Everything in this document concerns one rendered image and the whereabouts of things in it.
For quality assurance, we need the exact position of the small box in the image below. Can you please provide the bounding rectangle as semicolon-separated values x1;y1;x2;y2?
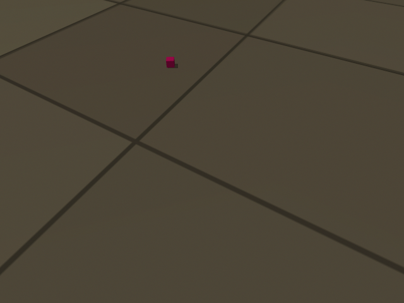
166;57;175;68

